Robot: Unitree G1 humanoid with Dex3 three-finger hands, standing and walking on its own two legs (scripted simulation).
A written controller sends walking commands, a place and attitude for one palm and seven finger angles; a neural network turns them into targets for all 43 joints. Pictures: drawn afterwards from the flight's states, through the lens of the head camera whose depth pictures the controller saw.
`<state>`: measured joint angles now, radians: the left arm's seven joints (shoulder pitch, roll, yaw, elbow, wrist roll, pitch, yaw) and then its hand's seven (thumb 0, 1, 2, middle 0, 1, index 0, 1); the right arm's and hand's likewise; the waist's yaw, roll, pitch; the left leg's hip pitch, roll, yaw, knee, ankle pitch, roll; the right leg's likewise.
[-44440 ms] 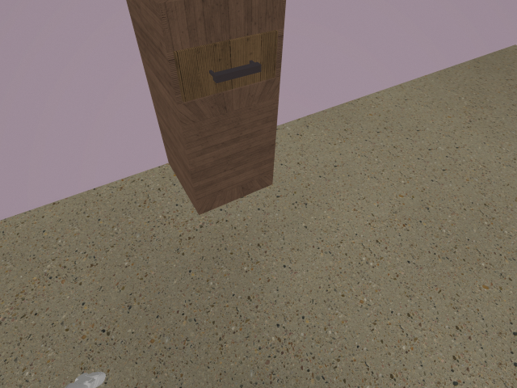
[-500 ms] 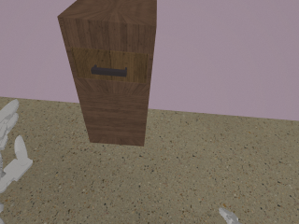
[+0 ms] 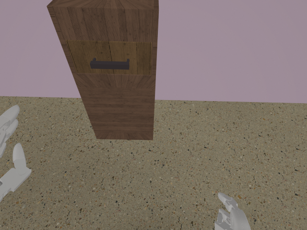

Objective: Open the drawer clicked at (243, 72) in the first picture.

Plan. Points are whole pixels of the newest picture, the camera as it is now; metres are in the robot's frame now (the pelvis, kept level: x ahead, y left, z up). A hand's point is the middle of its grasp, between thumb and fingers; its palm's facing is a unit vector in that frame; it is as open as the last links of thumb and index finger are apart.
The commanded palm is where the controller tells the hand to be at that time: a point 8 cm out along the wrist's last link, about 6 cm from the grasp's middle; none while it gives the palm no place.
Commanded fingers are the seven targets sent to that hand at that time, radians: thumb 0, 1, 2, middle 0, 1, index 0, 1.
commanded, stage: stop stepping back and stand still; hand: left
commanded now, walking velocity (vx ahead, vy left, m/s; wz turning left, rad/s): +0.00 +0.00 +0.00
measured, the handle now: (110, 62) +0.82 +0.24 -0.04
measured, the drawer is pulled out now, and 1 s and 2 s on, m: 0.00 0.00 0.00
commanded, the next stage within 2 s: let the arm hang, fingers relaxed in 0.26 s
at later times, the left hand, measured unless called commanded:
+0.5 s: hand (55, 195) +0.21 +0.26 -0.02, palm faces +0.04 -0.89 -0.46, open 7.4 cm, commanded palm none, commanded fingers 0.00 0.90 0.90 -0.20 -0.30 -0.20 -0.30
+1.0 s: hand out of the picture -0.01 +0.26 -0.15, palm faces -0.02 -0.95 -0.32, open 7.4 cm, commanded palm none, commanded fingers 0.00 0.90 0.90 -0.20 -0.30 -0.20 -0.30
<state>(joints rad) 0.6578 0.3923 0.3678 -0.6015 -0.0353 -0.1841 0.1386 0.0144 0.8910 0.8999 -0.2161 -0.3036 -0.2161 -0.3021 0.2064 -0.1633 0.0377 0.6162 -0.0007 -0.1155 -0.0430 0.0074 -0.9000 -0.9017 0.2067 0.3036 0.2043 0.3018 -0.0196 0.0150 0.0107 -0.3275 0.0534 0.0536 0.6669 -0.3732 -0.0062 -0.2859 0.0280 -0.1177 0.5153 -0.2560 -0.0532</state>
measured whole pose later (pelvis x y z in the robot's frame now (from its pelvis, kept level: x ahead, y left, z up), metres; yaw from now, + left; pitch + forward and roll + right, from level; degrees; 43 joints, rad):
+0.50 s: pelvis +0.00 +0.02 +0.00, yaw +0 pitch +2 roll +0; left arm 0.30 0.36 0.10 0.19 0.04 -0.02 0.01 0.00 0.90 0.90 -0.20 -0.30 -0.20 -0.30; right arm 0.10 -0.30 -0.01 0.75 -0.02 -0.06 0.02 0.00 -0.90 -0.90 0.20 0.30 0.20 0.30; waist 0.00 0.06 0.00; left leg -0.32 -0.01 0.08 0.61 -0.32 0.05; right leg -0.35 -0.03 -0.08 0.60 -0.29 -0.01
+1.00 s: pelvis -0.02 +0.01 +0.01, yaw +1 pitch -2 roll +0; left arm 0.23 0.34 0.01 1.11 0.01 0.01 0.00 0.01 0.91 0.90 -0.21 -0.30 -0.21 -0.30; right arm 0.21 -0.31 -0.01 1.08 -0.02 0.01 0.00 0.00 -0.90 -0.90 0.20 0.30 0.20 0.30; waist 0.00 -0.01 0.08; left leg -0.17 -0.01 0.06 0.38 -0.18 0.03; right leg -0.18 -0.01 -0.11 0.36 -0.14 -0.03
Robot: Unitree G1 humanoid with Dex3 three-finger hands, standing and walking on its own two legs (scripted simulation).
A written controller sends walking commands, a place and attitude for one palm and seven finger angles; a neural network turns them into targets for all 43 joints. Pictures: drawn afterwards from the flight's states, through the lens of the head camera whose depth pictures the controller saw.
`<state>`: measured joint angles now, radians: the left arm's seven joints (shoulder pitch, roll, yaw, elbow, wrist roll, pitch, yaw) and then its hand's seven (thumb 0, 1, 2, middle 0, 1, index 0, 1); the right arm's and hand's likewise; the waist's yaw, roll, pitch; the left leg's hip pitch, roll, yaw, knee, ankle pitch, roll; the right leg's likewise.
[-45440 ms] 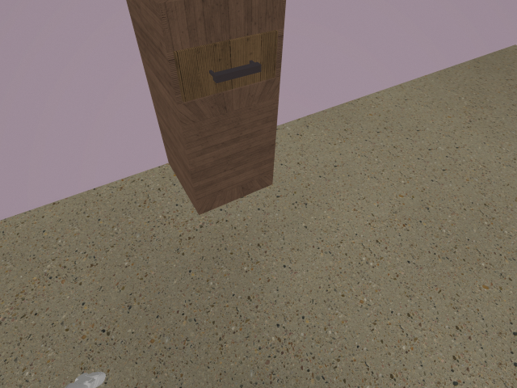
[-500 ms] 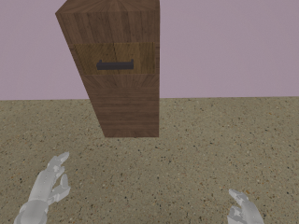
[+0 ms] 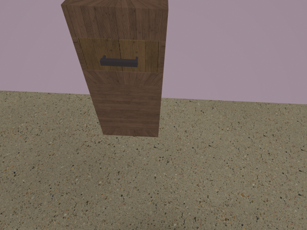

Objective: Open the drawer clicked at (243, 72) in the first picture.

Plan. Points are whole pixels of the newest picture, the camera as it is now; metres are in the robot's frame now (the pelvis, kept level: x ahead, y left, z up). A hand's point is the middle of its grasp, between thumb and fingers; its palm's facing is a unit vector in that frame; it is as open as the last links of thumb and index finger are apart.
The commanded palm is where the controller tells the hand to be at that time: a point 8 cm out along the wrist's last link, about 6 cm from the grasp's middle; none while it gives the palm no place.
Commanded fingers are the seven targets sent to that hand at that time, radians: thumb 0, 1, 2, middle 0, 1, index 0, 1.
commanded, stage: let the arm hang, fingers relaxed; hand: left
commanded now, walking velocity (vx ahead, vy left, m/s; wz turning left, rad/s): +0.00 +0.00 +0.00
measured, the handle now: (119, 60) +0.85 +0.22 -0.06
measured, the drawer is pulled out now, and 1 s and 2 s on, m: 0.00 0.00 0.00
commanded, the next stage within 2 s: look to check the result in 0.46 s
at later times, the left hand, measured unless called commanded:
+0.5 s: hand out of the picture +0.13 +0.23 -0.15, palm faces -0.05 -0.95 -0.32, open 7.3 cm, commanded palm none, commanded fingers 0.00 0.90 0.90 -0.20 -0.30 -0.20 -0.30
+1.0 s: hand out of the picture +0.12 +0.23 -0.15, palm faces -0.03 -0.94 -0.35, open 7.3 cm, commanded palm none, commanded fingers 0.00 0.90 0.90 -0.20 -0.30 -0.20 -0.30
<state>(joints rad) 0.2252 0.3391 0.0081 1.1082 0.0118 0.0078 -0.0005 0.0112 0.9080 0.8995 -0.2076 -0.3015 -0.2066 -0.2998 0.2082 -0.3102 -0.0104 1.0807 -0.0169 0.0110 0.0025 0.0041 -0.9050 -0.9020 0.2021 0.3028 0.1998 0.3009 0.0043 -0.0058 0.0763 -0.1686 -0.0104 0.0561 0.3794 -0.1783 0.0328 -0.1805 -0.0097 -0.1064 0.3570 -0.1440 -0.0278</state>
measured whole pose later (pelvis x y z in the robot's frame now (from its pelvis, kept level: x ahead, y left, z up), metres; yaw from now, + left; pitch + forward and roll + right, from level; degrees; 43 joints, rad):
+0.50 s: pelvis +0.03 -0.01 +0.00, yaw +0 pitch -2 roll +0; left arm 0.08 0.31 0.00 1.10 0.01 -0.02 0.00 0.01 0.91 0.90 -0.21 -0.30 -0.21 -0.30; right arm 0.12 -0.33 -0.01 1.12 -0.02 -0.01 0.00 0.00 -0.90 -0.90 0.20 0.30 0.20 0.30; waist -0.02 0.00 0.06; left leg -0.09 -0.01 0.06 0.28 -0.16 0.02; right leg -0.12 0.00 -0.10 0.30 -0.15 -0.03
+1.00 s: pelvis +0.05 -0.02 +0.01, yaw +0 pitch -1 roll +0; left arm 0.11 0.33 0.01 1.13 0.01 -0.02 0.01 0.01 0.91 0.90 -0.21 -0.30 -0.21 -0.30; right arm 0.10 -0.33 0.00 1.11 -0.01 0.00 0.00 0.00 -0.90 -0.90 0.20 0.30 0.20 0.30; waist -0.01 0.01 0.07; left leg -0.06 0.01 0.05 0.26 -0.19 0.00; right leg -0.08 0.02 -0.11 0.27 -0.17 -0.04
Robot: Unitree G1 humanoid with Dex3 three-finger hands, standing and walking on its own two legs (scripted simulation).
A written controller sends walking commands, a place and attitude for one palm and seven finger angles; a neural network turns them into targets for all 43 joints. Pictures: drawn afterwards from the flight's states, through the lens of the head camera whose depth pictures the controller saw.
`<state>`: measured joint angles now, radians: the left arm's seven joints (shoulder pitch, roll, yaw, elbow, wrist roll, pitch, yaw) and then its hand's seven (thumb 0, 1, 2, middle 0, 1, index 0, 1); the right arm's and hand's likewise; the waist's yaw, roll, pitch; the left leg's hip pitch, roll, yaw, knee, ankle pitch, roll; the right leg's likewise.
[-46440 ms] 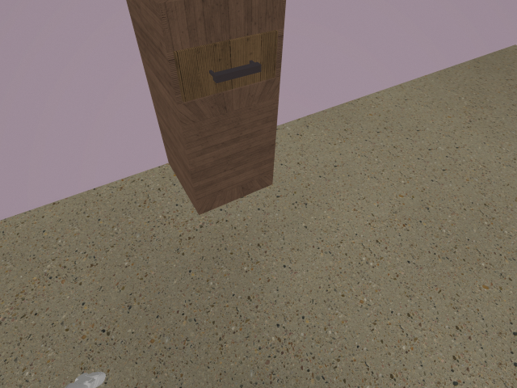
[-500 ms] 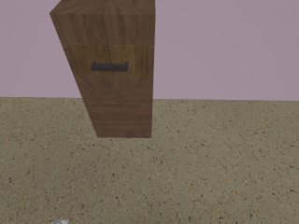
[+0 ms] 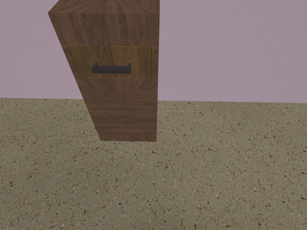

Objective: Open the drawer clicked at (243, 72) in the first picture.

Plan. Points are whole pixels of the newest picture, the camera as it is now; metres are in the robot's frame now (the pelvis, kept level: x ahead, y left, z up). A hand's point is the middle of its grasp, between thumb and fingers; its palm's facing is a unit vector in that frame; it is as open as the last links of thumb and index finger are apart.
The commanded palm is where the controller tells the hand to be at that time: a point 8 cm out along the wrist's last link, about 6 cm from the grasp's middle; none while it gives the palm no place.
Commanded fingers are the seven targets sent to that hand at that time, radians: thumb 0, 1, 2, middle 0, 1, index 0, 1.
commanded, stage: look to check the result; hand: left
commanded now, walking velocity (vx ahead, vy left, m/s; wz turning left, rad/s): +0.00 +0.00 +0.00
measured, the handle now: (112, 66) +0.80 +0.24 -0.06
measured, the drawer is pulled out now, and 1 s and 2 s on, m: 0.00 0.00 0.00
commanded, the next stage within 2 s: take the last steps up to it in 0.10 s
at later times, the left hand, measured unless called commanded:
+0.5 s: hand out of the picture +0.06 +0.22 -0.19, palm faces +0.03 -0.97 -0.22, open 7.3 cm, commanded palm none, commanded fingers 0.00 0.90 0.90 -0.20 -0.30 -0.20 -0.30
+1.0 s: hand (108, 182) +0.30 +0.18 -0.20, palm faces +0.04 -0.99 -0.17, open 7.3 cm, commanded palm none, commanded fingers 0.00 0.90 0.90 -0.20 -0.30 -0.20 -0.30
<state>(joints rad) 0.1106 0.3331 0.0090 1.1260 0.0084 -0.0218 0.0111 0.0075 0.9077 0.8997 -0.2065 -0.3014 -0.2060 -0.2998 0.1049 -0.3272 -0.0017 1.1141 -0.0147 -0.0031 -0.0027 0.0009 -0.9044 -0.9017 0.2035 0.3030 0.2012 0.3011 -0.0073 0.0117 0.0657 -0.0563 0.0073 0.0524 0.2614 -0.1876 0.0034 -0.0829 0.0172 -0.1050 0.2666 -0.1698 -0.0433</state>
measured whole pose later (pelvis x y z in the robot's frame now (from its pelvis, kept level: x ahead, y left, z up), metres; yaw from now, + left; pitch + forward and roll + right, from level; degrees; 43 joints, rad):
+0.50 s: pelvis +0.03 +0.01 -0.01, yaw +2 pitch -1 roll -2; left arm 0.22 0.25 0.02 1.11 0.02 -0.01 0.00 0.00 0.91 0.90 -0.20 -0.30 -0.20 -0.30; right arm 0.24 -0.22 0.00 1.14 -0.03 0.02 0.01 0.00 -0.91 -0.90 0.20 0.30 0.20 0.30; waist -0.01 -0.01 0.02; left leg -0.18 0.05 0.06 0.59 -0.42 0.00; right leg -0.07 0.03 -0.14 0.37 -0.29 -0.05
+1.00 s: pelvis +0.20 +0.01 -0.03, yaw +4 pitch -2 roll -1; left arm 0.09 0.17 0.06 1.00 0.01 -0.05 -0.01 0.01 0.91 0.90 -0.20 -0.30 -0.20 -0.30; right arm 0.51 -0.08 -0.02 1.21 -0.01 -0.03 -0.03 0.00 -0.90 -0.90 0.20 0.30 0.20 0.30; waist -0.07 -0.01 0.13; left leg -0.11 0.07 0.07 0.84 -0.54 0.00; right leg -0.39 -0.04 -0.13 0.63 -0.18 -0.05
